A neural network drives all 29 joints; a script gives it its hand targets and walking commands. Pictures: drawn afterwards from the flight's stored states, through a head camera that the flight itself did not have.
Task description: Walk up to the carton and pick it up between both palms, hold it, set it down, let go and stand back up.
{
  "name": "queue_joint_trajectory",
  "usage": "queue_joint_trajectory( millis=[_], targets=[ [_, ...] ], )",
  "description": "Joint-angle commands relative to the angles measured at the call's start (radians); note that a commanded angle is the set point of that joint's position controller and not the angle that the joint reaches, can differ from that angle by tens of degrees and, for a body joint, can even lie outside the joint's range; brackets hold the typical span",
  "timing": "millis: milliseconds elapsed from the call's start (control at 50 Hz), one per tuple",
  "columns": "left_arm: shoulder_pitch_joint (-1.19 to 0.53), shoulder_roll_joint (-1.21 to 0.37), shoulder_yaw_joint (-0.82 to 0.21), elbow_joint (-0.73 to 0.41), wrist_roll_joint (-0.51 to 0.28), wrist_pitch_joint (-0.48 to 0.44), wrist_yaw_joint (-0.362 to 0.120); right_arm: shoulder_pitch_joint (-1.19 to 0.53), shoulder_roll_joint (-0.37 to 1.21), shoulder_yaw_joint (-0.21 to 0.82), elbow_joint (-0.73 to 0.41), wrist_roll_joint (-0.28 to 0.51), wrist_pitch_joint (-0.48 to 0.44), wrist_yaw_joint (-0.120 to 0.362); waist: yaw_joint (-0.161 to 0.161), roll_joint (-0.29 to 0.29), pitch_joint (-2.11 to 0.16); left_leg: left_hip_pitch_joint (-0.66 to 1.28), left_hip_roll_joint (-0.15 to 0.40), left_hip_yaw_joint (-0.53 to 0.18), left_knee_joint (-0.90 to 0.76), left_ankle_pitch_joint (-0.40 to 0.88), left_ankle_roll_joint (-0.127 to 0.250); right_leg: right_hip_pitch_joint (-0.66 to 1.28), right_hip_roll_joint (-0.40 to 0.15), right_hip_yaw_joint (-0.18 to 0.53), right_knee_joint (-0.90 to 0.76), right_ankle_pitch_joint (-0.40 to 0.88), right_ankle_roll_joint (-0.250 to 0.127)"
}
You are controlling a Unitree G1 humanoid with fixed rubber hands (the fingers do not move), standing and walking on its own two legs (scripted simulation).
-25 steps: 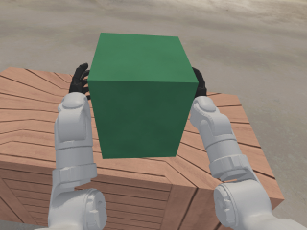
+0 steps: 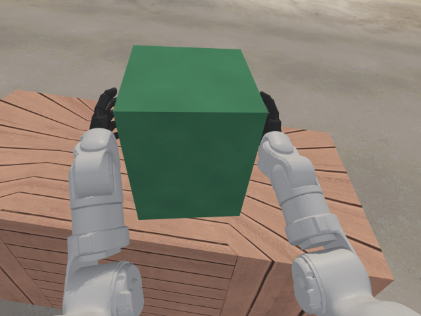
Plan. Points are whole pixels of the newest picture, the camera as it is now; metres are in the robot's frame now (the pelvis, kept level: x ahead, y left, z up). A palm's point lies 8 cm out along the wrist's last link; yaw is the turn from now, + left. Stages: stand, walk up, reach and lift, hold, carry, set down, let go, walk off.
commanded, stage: hold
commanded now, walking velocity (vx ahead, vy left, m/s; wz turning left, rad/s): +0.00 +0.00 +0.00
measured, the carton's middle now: (189, 135) +0.39 +0.01 +0.19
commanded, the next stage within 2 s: set down in 0.24 s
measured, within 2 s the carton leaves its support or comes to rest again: neither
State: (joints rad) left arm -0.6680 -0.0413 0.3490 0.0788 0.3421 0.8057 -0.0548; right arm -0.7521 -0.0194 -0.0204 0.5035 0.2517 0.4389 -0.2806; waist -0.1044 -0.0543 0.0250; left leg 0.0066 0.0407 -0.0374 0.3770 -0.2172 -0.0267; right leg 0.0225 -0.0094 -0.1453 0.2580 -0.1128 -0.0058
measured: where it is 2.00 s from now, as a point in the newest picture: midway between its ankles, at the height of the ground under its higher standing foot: outside the picture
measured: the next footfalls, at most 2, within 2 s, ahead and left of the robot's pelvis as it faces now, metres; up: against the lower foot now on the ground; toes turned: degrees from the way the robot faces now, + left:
none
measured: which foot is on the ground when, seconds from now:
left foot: down 0.00-1.00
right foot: down 0.00-1.00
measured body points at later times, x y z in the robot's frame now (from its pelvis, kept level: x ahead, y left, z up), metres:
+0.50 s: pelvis -0.01 +0.00 +0.00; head -0.05 +0.03 +0.45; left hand +0.39 +0.15 +0.23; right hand +0.38 -0.14 +0.22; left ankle +0.01 +0.13 -0.75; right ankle +0.03 -0.11 -0.75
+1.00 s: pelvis +0.01 +0.01 +0.00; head +0.00 +0.05 +0.45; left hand +0.40 +0.15 +0.16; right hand +0.38 -0.14 +0.15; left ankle +0.01 +0.13 -0.75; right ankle +0.03 -0.11 -0.75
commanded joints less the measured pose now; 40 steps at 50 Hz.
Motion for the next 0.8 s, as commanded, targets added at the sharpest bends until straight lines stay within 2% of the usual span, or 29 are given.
queue_joint_trajectory(
  millis=[0,20,40,80,100,160,220,240,260,300,360,440,480,540,580,620,640,660,740,760,780],
  targets=[
    [-0.707,-0.545,-0.562,-0.134,-0.178,-0.057,-0.132,-0.815,0.591,0.394,-0.403,0.113,-0.076,0.101,-0.022,0.141,-0.437,-0.029,-0.098,0.051,-0.028,0.392,-0.041,0.268,0.079,0.043,0.040,0.230,0.042],
    [-0.713,-0.552,-0.568,-0.148,-0.177,-0.058,-0.127,-0.822,0.591,0.399,-0.415,0.116,-0.077,0.105,-0.017,0.138,-0.441,-0.026,-0.098,0.051,-0.025,0.394,-0.041,0.257,0.082,0.042,0.039,0.221,0.040],
    [-0.719,-0.559,-0.581,-0.155,-0.186,-0.059,-0.122,-0.827,0.593,0.400,-0.421,0.115,-0.079,0.107,-0.025,0.141,-0.435,-0.015,-0.097,0.049,-0.024,0.401,-0.044,0.244,0.084,0.038,0.037,0.216,0.036],
    [-0.717,-0.565,-0.591,-0.159,-0.186,-0.059,-0.113,-0.812,0.582,0.398,-0.414,0.110,-0.082,0.113,-0.014,0.156,-0.429,-0.013,-0.090,0.047,-0.024,0.400,-0.048,0.234,0.086,0.032,0.038,0.187,0.031],
    [-0.723,-0.557,-0.581,-0.144,-0.179,-0.057,-0.112,-0.806,0.573,0.384,-0.389,0.095,-0.079,0.119,-0.018,0.155,-0.403,-0.018,-0.085,0.046,-0.037,0.361,-0.044,0.216,0.086,0.032,0.029,0.143,0.030],
    [-0.714,-0.547,-0.551,-0.088,-0.169,-0.055,-0.109,-0.821,0.571,0.362,-0.350,0.072,-0.081,0.135,0.007,0.123,-0.367,-0.067,-0.078,0.052,-0.071,0.265,-0.026,0.209,0.083,0.034,0.022,0.062,0.025],
    [-0.728,-0.559,-0.551,-0.081,-0.173,-0.059,-0.109,-0.854,0.590,0.365,-0.367,0.066,-0.098,0.141,0.015,0.111,-0.411,-0.069,-0.082,0.060,-0.071,0.259,-0.014,0.232,0.078,0.038,0.031,0.088,0.033],
    [-0.742,-0.582,-0.551,-0.034,-0.189,-0.040,-0.117,-0.912,0.616,0.355,-0.358,0.053,-0.091,0.139,0.002,0.078,-0.406,-0.053,-0.087,0.062,-0.066,0.219,-0.001,0.207,0.083,0.035,0.017,0.084,0.047],
    [-0.748,-0.572,-0.538,-0.032,-0.192,-0.040,-0.121,-0.924,0.621,0.347,-0.365,0.049,-0.095,0.137,0.005,0.063,-0.401,-0.056,-0.088,0.063,-0.065,0.204,0.009,0.206,0.080,0.036,0.020,0.090,0.054],
    [-0.777,-0.567,-0.519,-0.015,-0.187,-0.054,-0.130,-0.938,0.627,0.322,-0.343,0.027,-0.108,0.136,0.006,0.059,-0.385,-0.079,-0.092,0.070,-0.078,0.164,0.015,0.211,0.077,0.036,0.016,0.071,0.056],
    [-0.768,-0.568,-0.496,0.046,-0.162,-0.091,-0.142,-0.931,0.618,0.283,-0.312,-0.012,-0.157,0.144,0.005,0.081,-0.393,-0.083,-0.088,0.074,-0.088,0.120,0.015,0.210,0.071,0.032,0.008,0.043,0.056],
    [-0.712,-0.515,-0.397,0.119,-0.094,-0.152,-0.166,-0.851,0.573,0.204,-0.220,-0.091,-0.240,0.166,0.021,0.086,-0.342,-0.097,-0.088,0.092,-0.113,0.066,0.023,0.226,0.056,0.019,0.004,0.003,0.057],
    [-0.652,-0.501,-0.355,0.140,-0.060,-0.183,-0.181,-0.796,0.551,0.179,-0.187,-0.132,-0.293,0.176,0.023,0.083,-0.322,-0.085,-0.089,0.099,-0.116,0.111,0.020,0.245,0.056,0.004,0.003,0.039,0.055],
    [-0.568,-0.480,-0.345,0.131,-0.034,-0.228,-0.198,-0.699,0.517,0.165,-0.168,-0.172,-0.371,0.187,0.028,0.092,-0.305,-0.046,-0.090,0.111,-0.102,0.206,0.009,0.265,0.053,-0.008,0.007,0.099,0.055],
    [-0.523,-0.469,-0.340,0.121,-0.025,-0.250,-0.205,-0.654,0.505,0.169,-0.168,-0.196,-0.415,0.187,0.026,0.073,-0.289,-0.029,-0.092,0.114,-0.089,0.261,0.007,0.285,0.052,-0.018,0.007,0.145,0.056],
    [-0.503,-0.473,-0.370,0.097,-0.031,-0.269,-0.201,-0.636,0.493,0.191,-0.195,-0.203,-0.457,0.189,0.027,0.080,-0.294,-0.002,-0.093,0.116,-0.080,0.307,0.003,0.286,0.049,-0.023,0.010,0.182,0.055],
    [-0.489,-0.484,-0.402,0.070,-0.040,-0.279,-0.198,-0.627,0.491,0.208,-0.221,-0.201,-0.479,0.188,0.017,0.085,-0.315,0.010,-0.094,0.114,-0.069,0.346,-0.002,0.286,0.051,-0.029,0.014,0.208,0.053],
    [-0.493,-0.487,-0.417,0.056,-0.048,-0.291,-0.192,-0.644,0.502,0.230,-0.255,-0.201,-0.500,0.189,0.029,0.070,-0.328,0.012,-0.094,0.114,-0.062,0.363,-0.001,0.282,0.051,-0.031,0.017,0.223,0.054],
    [-0.534,-0.538,-0.547,-0.016,-0.116,-0.344,-0.153,-0.686,0.513,0.302,-0.350,-0.194,-0.572,0.186,0.015,0.076,-0.463,0.055,-0.089,0.099,-0.019,0.444,-0.019,0.271,0.059,-0.038,0.032,0.289,0.048],
    [-0.534,-0.557,-0.590,-0.042,-0.129,-0.361,-0.136,-0.689,0.514,0.323,-0.374,-0.184,-0.587,0.185,0.023,0.102,-0.503,0.065,-0.087,0.091,-0.004,0.488,-0.028,0.261,0.062,-0.038,0.038,0.311,0.042],
    [-0.547,-0.569,-0.618,-0.061,-0.143,-0.378,-0.121,-0.689,0.520,0.338,-0.390,-0.184,-0.599,0.184,0.016,0.100,-0.538,0.091,-0.080,0.081,0.006,0.524,-0.037,0.252,0.066,-0.041,0.040,0.331,0.039]
  ],
)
